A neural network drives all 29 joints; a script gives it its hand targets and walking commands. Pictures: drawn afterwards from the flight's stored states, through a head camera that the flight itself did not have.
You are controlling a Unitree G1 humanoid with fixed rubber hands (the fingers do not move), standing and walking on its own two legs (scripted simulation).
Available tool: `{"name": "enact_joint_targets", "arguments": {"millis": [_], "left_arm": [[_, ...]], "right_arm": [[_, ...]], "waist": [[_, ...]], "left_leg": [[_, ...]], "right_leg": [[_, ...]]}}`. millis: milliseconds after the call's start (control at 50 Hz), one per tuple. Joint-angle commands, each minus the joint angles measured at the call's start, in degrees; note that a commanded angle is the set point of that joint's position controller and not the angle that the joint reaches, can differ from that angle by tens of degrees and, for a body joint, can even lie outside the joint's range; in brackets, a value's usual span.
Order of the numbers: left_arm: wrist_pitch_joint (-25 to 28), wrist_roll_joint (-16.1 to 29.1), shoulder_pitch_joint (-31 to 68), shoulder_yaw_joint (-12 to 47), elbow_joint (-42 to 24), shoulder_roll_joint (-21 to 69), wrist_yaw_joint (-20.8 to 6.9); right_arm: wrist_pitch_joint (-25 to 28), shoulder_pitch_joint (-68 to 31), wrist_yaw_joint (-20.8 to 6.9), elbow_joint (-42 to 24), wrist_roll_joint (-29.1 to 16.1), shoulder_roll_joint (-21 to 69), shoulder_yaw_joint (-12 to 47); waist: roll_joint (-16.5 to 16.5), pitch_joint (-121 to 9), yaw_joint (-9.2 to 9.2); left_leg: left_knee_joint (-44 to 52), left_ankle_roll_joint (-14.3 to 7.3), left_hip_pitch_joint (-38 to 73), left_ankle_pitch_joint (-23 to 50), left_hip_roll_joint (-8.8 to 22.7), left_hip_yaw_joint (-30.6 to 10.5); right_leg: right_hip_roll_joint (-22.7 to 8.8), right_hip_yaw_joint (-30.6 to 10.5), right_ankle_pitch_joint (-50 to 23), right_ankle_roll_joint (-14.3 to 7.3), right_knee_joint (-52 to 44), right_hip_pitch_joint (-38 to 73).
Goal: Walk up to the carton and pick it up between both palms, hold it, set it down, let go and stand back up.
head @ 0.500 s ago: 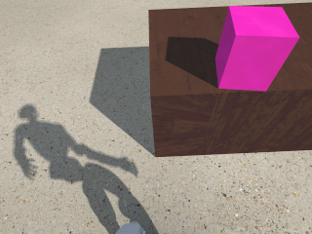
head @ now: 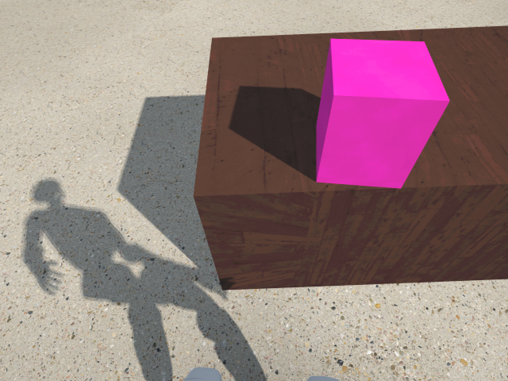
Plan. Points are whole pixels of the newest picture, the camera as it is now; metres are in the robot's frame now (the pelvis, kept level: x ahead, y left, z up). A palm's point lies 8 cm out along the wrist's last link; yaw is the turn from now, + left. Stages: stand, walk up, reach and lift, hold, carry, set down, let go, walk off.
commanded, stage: walk up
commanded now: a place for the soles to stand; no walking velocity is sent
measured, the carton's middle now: (366, 116) +0.66 -0.21 +0.00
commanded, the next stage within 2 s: none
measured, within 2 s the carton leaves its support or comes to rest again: neither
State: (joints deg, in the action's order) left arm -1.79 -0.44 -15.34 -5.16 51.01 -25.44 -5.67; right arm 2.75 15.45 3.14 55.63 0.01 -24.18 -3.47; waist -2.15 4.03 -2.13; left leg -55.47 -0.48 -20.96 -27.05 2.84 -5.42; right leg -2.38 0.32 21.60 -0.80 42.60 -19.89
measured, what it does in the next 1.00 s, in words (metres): steps to the right: left foot, then right foot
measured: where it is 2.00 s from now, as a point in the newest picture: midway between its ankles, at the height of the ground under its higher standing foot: outside the picture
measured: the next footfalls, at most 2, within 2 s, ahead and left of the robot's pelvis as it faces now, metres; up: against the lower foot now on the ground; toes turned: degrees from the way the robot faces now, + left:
left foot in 0.32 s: +0.20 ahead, +0.08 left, +0.00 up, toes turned +2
right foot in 0.68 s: +0.17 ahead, -0.28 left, +0.00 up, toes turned +0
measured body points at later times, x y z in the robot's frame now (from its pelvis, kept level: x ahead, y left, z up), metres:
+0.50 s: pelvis +0.09 -0.07 +0.01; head +0.10 -0.05 +0.45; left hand +0.14 +0.26 -0.12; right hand +0.14 -0.42 -0.08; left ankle +0.16 +0.07 -0.72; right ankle +0.05 -0.20 -0.65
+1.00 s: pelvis +0.13 -0.23 +0.02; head +0.19 -0.25 +0.47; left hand +0.15 +0.11 -0.07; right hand +0.20 -0.57 -0.11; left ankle +0.13 -0.06 -0.65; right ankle +0.13 -0.28 -0.72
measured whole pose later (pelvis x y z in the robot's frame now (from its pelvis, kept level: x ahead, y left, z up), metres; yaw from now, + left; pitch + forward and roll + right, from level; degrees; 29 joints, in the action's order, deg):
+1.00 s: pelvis +0.13 -0.23 +0.02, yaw +3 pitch +3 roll +4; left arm -2.0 -0.5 -15.5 -5.5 50.6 -24.0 -3.5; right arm 1.4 15.7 4.7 55.4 0.0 -24.6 -3.7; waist -1.4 4.6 -3.2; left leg -55.2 -1.1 -29.2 -25.3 -2.6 -3.9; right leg -0.3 3.1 16.4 -4.7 29.7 -16.4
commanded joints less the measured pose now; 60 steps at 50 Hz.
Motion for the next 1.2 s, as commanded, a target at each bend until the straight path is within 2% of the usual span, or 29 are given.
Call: {"name": "enact_joint_targets", "arguments": {"millis": [0, 40, 60, 120, 180, 240, 280, 300, 320, 340, 360, 420, 480, 500, 580, 620, 640, 660, 680, 700, 720, 760, 780, 800, 900, 940, 1020, 1120, 1180], "left_arm": [[1.23, -2.63, -3.42, -4.94, -6.41, -14.24, 2.91], [1.51, -2.5, -2.48, -3.5, -6.89, -11.26, 3.44], [1.42, -2.63, -3.35, -3.19, -6.57, -10.85, 3.48], [0.86, -3.07, -4.99, -3.26, -6.77, -10.84, 3.56], [0.27, -3.19, -5.35, -2.72, -7.75, -9.38, 3.67], [-0.48, -3.32, -0.44, -2.22, -9.56, -9.06, 3.26], [-0.6, -2.73, 5.1, -1.52, -12.19, -8.59, 3.24], [0.11, -2.44, 5.26, -0.91, -12.77, -6.92, 3.27], [-0.15, -2.53, 3.96, -0.71, -13.43, -5.12, 3.25], [-1.79, -2.6, 3.66, -1.5, -11.95, -9.55, 3.25], [-2.98, -3.1, 2.13, -3.12, -9.92, -13.73, 2.68], [-3.23, -2.48, -2.7, -4.15, -7.85, -12.71, 1.39], [-2.77, -2.63, -3.7, -4.37, -6.24, -10.35, -0.2], [-3.02, -2.58, -4.49, -4.71, -5.97, -10.51, -0.51], [-3.14, -3.35, -2.23, -4.56, -6.48, -11.19, -0.18], [-2.62, -3.95, -5.09, -5.04, -5.83, -12.31, 0.16], [-2.36, -3.66, -9.99, -5.04, -3.84, -12.26, 0.33], [-1.74, -3.81, -17.67, -6.29, -0.67, -13.93, 0.69], [-1.46, -5.38, -19.18, -6.52, -1.06, -17.48, 1.64], [-1.41, -4.77, -10.36, -5.65, -3.86, -18.34, 2.04], [-1.28, -4.66, -1.31, -5.86, -6.57, -20.03, 2.11], [-0.67, -3.46, 0.85, -4.86, -7.11, -13.89, 2.74], [-0.38, -3.84, 0.61, -4.51, -7.22, -12.79, 3.12], [-0.15, -3.63, 0.0, -4.03, -6.88, -11.92, 3.02], [1.12, -1.96, -6.89, -2.79, -5.06, -9.92, 4.01], [0.97, -1.73, -9.16, -3.03, -4.79, -9.58, 4.52], [0.88, -1.86, -8.73, -2.78, -4.72, -8.88, 5.16], [0.49, -2.09, -3.89, -1.63, -5.37, -7.25, 5.53], [-0.1, -1.8, 0.38, -1.52, -5.69, -6.82, 5.57]], "right_arm": [[0.85, 1.07, 2.03, -3.47, -0.97, -13.6, -1.88], [0.5, 4.99, 1.84, -2.89, -1.01, -12.87, -1.91], [0.44, 4.91, 1.87, -3.75, -0.86, -12.13, -1.87], [0.58, 0.55, 1.67, -4.81, -0.7, -10.53, -1.44], [1.09, 0.39, 2.13, -4.12, -0.56, -9.91, -1.1], [2.07, 5.83, 2.69, -1.71, -0.29, -8.48, -1.19], [2.38, 15.53, 3.32, 1.03, 0.38, -11.55, -3.26], [2.42, 19.86, 3.83, 1.38, 0.91, -14.2, -4.42], [2.21, 19.9, 4.53, -0.04, 1.57, -16.95, -5.42], [1.81, 16.18, 5.28, -2.09, 0.87, -18.69, -5.73], [1.9, 9.41, 5.27, -3.49, 0.44, -19.87, -5.82], [2.74, -0.59, 3.78, -5.58, 0.84, -17.8, -4.68], [2.83, 1.4, 2.32, -5.59, 1.89, -16.38, -4.18], [2.6, 1.09, 2.03, -5.43, 2.29, -18.0, -4.77], [2.25, 0.95, 1.62, -5.58, 2.98, -20.13, -6.26], [1.75, -1.35, 1.72, -6.09, 3.08, -20.65, -6.62], [1.16, -5.14, 1.81, -6.56, 2.61, -19.53, -6.09], [0.64, -6.88, 1.99, -6.89, 3.09, -16.39, -5.12], [0.11, -5.87, 2.39, -7.93, 1.58, -9.79, -3.06], [-0.71, -5.45, 3.23, -7.31, 1.62, -8.62, -2.54], [-0.51, -4.43, 3.68, -6.19, 1.09, -13.13, -3.24], [-0.39, 2.23, 3.12, -2.55, -0.14, -13.41, -2.87], [-0.19, 6.39, 2.91, -1.8, -0.31, -13.53, -3.23], [0.06, 7.98, 2.51, -1.65, -0.8, -13.8, -3.23], [0.43, 2.78, 1.63, -3.66, -0.14, -11.06, -2.12], [0.64, 1.29, 1.37, -4.21, -0.13, -9.86, -1.36], [0.47, -1.27, 1.57, -5.26, 0.56, -8.63, -1.34], [-0.42, 1.11, 1.35, -3.34, 0.35, -7.51, -1.15], [-0.12, 4.25, 1.33, -2.17, 0.58, -6.7, -1.02]], "waist": [[-5.87, 1.89, -1.53], [-8.92, -0.96, -0.03], [-5.81, -2.18, -0.53], [-7.32, -4.5, -3.21], [-5.99, -4.83, -4.28], [-7.49, -6.79, -0.26], [-3.2, -10.05, 6.23], [-0.18, -12.93, 9.02], [7.86, -14.88, 8.3], [2.16, -11.21, 6.91], [1.59, -5.15, 5.04], [3.47, 6.59, -0.17], [9.15, 3.91, 0.95], [13.41, 2.31, 0.63], [15.81, -0.8, 2.58], [15.61, -2.62, 0.65], [12.09, -3.92, -2.72], [0.96, -6.0, -7.16], [-18.89, -1.41, -9.48], [-18.56, 5.84, -6.41], [-12.89, 6.47, -3.72], [-6.12, 5.76, -0.78], [-8.04, 2.28, -0.23], [-8.01, -1.42, 0.39], [-4.77, -8.77, -3.36], [-7.11, -10.53, -3.85], [-9.79, -7.66, -4.15], [-6.85, -3.7, -1.45], [-5.94, -4.73, 1.13]], "left_leg": [[-11.18, -2.58, -16.84, -0.23, -3.61, -1.25], [-6.45, -1.39, -14.52, 4.76, -3.54, 0.76], [-4.43, -1.31, -13.86, 4.68, -4.6, 1.58], [6.42, -0.11, -14.63, 5.24, -4.83, 6.56], [14.99, -0.18, -15.01, 8.09, -5.1, 10.42], [25.01, -2.21, -1.42, 16.41, -4.59, 12.51], [32.49, -4.24, 17.64, 29.32, -2.87, 11.8], [30.04, -7.0, 28.41, 31.31, 1.73, 1.64], [30.71, -11.91, 36.09, 26.65, 15.4, -21.27], [37.08, -16.86, 26.38, 7.38, 22.57, -31.39], [42.55, -18.2, 15.25, -11.31, 24.29, -32.73], [42.1, -14.21, -3.79, -4.71, 18.09, -18.64], [37.26, -9.85, -4.71, -0.04, 7.43, -3.53], [36.23, -8.97, -3.0, -1.25, 7.28, -3.01], [34.1, -11.3, 2.46, -2.74, 11.48, -7.77], [32.2, -10.34, -2.41, -0.59, 13.05, -7.91], [27.69, -8.12, -6.41, -2.07, 11.52, -4.14], [13.94, -5.2, -11.29, -5.17, 5.51, -0.56], [-2.66, -1.65, -21.01, -11.54, -6.88, 4.62], [-10.89, -0.93, -24.9, -10.25, -9.34, 1.18], [-11.98, -2.17, -20.89, -4.71, -6.48, -0.69], [-9.29, -2.32, -18.08, 1.87, -4.35, -2.09], [-7.96, -1.81, -16.95, 2.29, -3.77, -1.13], [-7.94, -1.22, -13.61, 3.41, -3.12, -0.11], [-0.21, -0.16, -17.47, 4.95, -5.31, 1.59], [2.45, -0.24, -20.01, 4.08, -5.57, 2.45], [6.68, -0.78, -20.03, 3.7, -4.58, 5.66], [11.96, -2.02, -9.13, 12.52, -5.15, 9.71], [16.1, -2.93, -0.67, 20.0, -5.26, 10.4]], "right_leg": [[-10.61, -16.87, -22.61, -0.41, -24.36, 13.68], [-7.18, -7.87, -42.08, 1.95, -20.07, 17.89], [-6.8, -7.18, -46.69, 1.15, -19.31, 20.39], [-6.44, -5.76, -44.39, -3.88, -17.71, 28.09], [-6.81, -6.42, -43.5, -5.28, -14.9, 30.55], [-4.7, -1.8, -43.51, -4.53, -7.51, 22.28], [-2.31, 1.26, -36.98, -2.0, 3.39, 9.1], [-1.63, -0.79, -29.24, -0.07, 8.82, -1.76], [3.52, -3.33, 7.86, 1.37, 17.46, -16.1], [2.49, -10.35, 10.53, 2.31, 26.89, -18.56], [-0.41, -11.96, 9.56, 2.25, 32.32, -16.74], [-3.32, -12.35, 7.31, 2.06, 30.11, -9.17], [-1.11, -4.93, 3.52, 1.22, 14.63, -4.58], [-1.0, -4.06, 4.16, 1.5, 13.04, -2.88], [-3.07, -2.52, 6.73, 1.16, 4.99, -5.12], [-3.52, -1.98, 5.74, 0.13, -0.65, 2.98], [-2.95, -0.53, -0.54, -0.26, -6.77, 8.92], [-2.04, -2.31, -0.58, 1.1, -13.56, 16.52], [-8.73, -16.54, 16.65, 0.64, -27.64, 13.92], [-13.19, -29.35, 25.99, 1.32, -36.47, 1.95], [-15.67, -32.95, 28.27, -1.24, -38.34, -2.17], [-10.45, -20.3, 9.44, 3.28, -31.6, 3.16], [-8.14, -15.68, 0.49, 4.42, -28.08, 8.42], [-7.47, -13.47, -1.76, 1.77, -26.49, 10.21], [-7.88, -10.45, -25.01, -1.13, -20.51, 31.98], [-8.69, -10.14, -36.22, -0.11, -17.69, 37.43], [-9.93, -8.53, -42.39, 1.13, -16.68, 34.56], [-5.92, -2.33, -43.54, 3.55, -15.7, 21.77], [-5.88, -1.03, -39.81, 0.96, -11.2, 17.04]]}}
